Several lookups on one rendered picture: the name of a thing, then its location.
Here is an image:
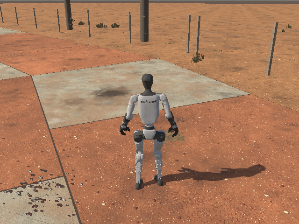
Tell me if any left robot upper arm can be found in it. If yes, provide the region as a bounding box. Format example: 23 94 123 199
126 94 139 120

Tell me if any left robot forearm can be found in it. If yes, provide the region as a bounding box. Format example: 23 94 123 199
121 113 130 128

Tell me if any robot left hand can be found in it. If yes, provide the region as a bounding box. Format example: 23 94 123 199
120 126 130 135

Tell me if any right robot upper arm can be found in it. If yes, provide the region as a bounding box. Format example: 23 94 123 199
158 93 172 119

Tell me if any right robot foot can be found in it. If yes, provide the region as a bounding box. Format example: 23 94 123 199
154 175 163 186

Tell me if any robot right hand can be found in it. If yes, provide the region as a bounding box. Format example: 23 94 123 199
168 127 178 137

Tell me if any right robot forearm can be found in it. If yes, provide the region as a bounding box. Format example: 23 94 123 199
168 112 177 129

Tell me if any right robot shin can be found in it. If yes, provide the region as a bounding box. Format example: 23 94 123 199
155 151 163 180

